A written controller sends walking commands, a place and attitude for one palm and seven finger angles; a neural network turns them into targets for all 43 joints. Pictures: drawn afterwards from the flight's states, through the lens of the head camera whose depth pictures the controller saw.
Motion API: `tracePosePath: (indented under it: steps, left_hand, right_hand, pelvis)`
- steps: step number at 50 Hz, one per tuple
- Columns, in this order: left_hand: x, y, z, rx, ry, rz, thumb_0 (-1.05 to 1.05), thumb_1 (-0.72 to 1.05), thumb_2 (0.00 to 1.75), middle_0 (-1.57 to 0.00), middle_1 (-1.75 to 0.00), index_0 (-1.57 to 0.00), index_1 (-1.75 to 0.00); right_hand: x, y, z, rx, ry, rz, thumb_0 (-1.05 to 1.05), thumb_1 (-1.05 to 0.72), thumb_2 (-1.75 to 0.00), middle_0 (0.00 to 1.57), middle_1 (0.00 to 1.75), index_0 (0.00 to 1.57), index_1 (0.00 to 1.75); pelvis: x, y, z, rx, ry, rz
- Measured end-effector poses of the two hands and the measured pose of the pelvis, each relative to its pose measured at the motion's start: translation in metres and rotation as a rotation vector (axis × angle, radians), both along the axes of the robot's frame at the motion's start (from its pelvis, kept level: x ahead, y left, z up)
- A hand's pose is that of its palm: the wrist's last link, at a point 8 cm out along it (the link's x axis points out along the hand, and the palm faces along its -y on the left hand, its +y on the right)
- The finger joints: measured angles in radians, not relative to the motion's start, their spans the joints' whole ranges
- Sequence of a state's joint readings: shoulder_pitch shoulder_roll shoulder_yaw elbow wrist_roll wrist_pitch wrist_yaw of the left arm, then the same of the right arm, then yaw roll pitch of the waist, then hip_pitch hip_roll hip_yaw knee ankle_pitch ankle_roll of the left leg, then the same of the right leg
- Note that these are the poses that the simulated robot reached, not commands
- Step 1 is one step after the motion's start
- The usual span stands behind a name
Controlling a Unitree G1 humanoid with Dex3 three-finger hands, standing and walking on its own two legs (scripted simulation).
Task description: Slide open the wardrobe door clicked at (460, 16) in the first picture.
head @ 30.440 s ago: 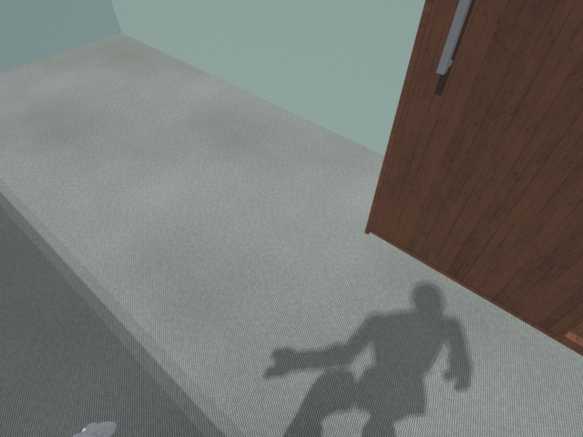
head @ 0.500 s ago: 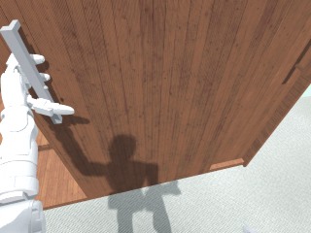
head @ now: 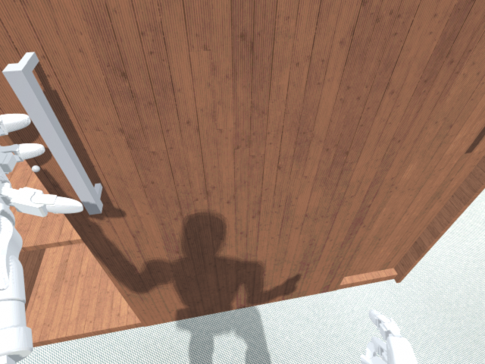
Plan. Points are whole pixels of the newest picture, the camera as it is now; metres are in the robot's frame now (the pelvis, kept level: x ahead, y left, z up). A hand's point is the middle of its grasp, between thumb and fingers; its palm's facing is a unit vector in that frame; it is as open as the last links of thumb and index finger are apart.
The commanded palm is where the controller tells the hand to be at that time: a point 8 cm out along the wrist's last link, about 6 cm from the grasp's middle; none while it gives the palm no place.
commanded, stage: slip the hand off the handle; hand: left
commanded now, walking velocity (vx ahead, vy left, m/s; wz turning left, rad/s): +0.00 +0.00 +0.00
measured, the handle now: (67, 145) +0.37 +0.32 +0.19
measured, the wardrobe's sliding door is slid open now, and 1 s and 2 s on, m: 0.46 0.46 0.46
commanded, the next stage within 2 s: draw the hand back to the body in 0.90 s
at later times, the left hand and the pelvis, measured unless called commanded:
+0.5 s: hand (17, 190) +0.27 +0.34 +0.18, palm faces +0.48 -0.86 -0.18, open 14.7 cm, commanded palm +0.22 +0.37 +0.18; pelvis -0.01 +0.01 +0.00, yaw +0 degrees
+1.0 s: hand out of the picture +0.20 +0.32 +0.18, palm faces +0.50 -0.84 -0.20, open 14.7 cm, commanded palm +0.15 +0.36 +0.18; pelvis -0.01 +0.00 +0.00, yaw +2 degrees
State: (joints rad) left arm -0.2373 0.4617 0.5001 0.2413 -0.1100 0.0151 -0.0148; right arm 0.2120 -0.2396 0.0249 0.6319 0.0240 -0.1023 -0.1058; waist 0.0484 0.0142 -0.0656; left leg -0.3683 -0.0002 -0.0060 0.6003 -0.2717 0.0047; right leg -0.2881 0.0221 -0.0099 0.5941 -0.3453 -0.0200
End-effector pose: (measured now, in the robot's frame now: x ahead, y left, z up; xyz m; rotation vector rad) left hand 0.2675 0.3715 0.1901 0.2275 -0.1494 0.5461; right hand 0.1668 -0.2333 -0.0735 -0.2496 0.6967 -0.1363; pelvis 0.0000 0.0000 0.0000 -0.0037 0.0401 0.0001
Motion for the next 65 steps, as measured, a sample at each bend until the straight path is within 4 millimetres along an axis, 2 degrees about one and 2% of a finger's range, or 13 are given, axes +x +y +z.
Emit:
tracePosePath:
  steps: [6, 13, 19, 24, 32, 42, 48, 52, 58, 62, 65]
  left_hand:
    - [-0.015, 0.014, 0.004, 0.019, -0.017, -0.006, -0.02, -0.55, 0.2, -0.28, -1.17, -0.26, -1.15]
    - [-0.01, 0.019, 0.004, 0.009, -0.001, -0.047, -0.02, -0.55, 0.2, -0.26, -1.16, -0.25, -1.15]
    - [-0.013, 0.008, 0.002, 0.028, -0.013, -0.082, -0.02, -0.55, 0.2, -0.25, -1.15, -0.25, -1.15]
    - [-0.033, 0.003, -0.001, 0.027, -0.024, -0.075, -0.02, -0.55, 0.2, -0.25, -1.15, -0.26, -1.15]
    - [-0.073, 0.006, -0.002, 0.027, -0.027, -0.016, -0.02, -0.55, 0.2, -0.25, -1.15, -0.26, -1.15]
    - [-0.088, -0.006, -0.004, 0.026, -0.014, -0.048, -0.02, -0.55, 0.2, -0.25, -1.15, -0.25, -1.15]
    - [-0.108, -0.013, -0.003, 0.037, -0.012, -0.044, -0.02, -0.55, 0.2, -0.25, -1.15, -0.26, -1.15]
    - [-0.122, -0.009, -0.003, 0.035, -0.015, -0.014, -0.02, -0.55, 0.2, -0.26, -1.15, -0.26, -1.15]
    - [-0.118, -0.006, -0.013, -0.165, 0.01, -0.151, -0.02, -0.55, 0.2, -0.25, -1.15, -0.25, -1.15]
    - [-0.11, -0.018, -0.009, -0.166, 0.075, -0.255, -0.02, -0.55, 0.2, -0.25, -1.15, -0.25, -1.15]
    - [-0.111, -0.024, -0.001, -0.146, 0.062, -0.28, -0.02, -0.55, 0.2, -0.25, -1.15, -0.25, -1.15]
  right_hand:
    - [-0.002, 0.0, -0.006, -0.026, 0.041, 0.011, 0.01, -0.9, -0.9, 0.2, 0.3, 0.2, 0.3]
    - [-0.017, 0.002, -0.011, -0.029, 0.063, -0.003, 0.01, -0.9, -0.9, 0.2, 0.3, 0.2, 0.3]
    - [-0.03, 0.004, -0.012, -0.008, 0.054, -0.017, 0.01, -0.9, -0.9, 0.2, 0.3, 0.2, 0.3]
    - [-0.032, 0.006, -0.01, 0.005, 0.039, -0.023, 0.01, -0.9, -0.9, 0.2, 0.3, 0.2, 0.3]
    - [-0.016, 0.013, -0.005, -0.008, -0.009, 0.028, 0.01, -0.9, -0.9, 0.2, 0.3, 0.2, 0.3]
    - [0.013, 0.028, 0.01, 0.007, -0.111, 0.088, 0.01, -0.9, -0.9, 0.2, 0.3, 0.2, 0.3]
    - [0.018, 0.03, 0.014, 0.024, -0.135, 0.101, 0.01, -0.9, -0.9, 0.2, 0.3, 0.2, 0.3]
    - [0.018, 0.028, 0.011, 0.015, -0.118, 0.105, 0.01, -0.9, -0.9, 0.2, 0.3, 0.2, 0.3]
    - [0.016, 0.023, 0.011, 0.004, -0.13, 0.089, 0.01, -0.9, -0.9, 0.2, 0.3, 0.2, 0.3]
    - [0.018, 0.021, 0.021, 0.02, -0.194, 0.088, 0.02, -0.9, -0.9, 0.2, 0.3, 0.2, 0.3]
    - [0.018, 0.021, 0.028, 0.039, -0.239, 0.087, 0.01, -0.9, -0.9, 0.2, 0.3, 0.2, 0.3]
  pelvis:
    - [0.0, 0.001, -0.001, -0.006, -0.003, 0.019]
    - [-0.005, 0.003, -0.001, -0.008, 0.002, 0.026]
    - [-0.007, 0.006, -0.001, -0.008, 0.002, 0.011]
    - [-0.007, 0.007, -0.001, -0.005, -0.009, -0.001]
    - [-0.011, 0.007, -0.001, -0.007, -0.032, 0.019]
    - [-0.014, 0.003, 0.001, -0.006, -0.046, 0.029]
    - [-0.01, 0.001, 0.001, -0.004, -0.049, 0.024]
    - [-0.009, -0.001, 0.001, -0.005, -0.054, 0.033]
    - [-0.01, -0.003, 0.003, -0.007, -0.083, 0.052]
    - [-0.01, -0.003, 0.004, -0.006, -0.095, 0.044]
    - [-0.011, -0.004, 0.005, -0.005, -0.096, 0.035]
